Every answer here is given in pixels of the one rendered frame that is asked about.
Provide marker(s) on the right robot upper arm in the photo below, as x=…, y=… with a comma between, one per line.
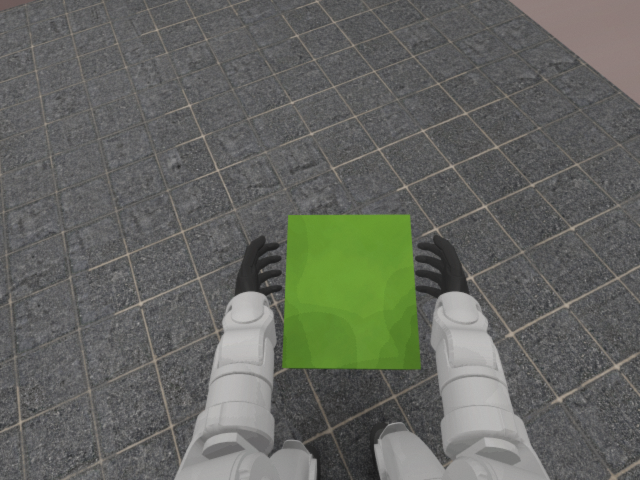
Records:
x=476, y=467

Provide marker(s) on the right robot thigh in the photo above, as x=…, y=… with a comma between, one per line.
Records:
x=404, y=456

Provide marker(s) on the robot right forearm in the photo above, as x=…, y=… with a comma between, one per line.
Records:
x=478, y=414

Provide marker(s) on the carton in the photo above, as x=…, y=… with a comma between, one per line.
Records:
x=350, y=300

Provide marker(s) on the robot right hand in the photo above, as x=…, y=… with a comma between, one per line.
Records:
x=452, y=277

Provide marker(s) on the robot left hand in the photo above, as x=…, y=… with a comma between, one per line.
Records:
x=248, y=278

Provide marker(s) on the left robot upper arm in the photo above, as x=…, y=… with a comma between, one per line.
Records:
x=243, y=465

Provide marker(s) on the left robot shin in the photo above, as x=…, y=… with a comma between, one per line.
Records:
x=294, y=444

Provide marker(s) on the robot left forearm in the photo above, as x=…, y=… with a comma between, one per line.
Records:
x=238, y=415

